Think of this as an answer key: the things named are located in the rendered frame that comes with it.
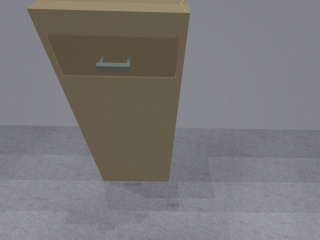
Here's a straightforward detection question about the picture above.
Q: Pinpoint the drawer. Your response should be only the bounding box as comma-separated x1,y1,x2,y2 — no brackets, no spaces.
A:
47,33,179,77

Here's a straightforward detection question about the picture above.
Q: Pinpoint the cabinet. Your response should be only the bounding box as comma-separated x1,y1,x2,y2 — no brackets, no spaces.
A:
27,0,190,182

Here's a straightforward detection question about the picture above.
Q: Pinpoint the handle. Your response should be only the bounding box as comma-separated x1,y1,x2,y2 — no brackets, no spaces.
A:
95,56,132,73

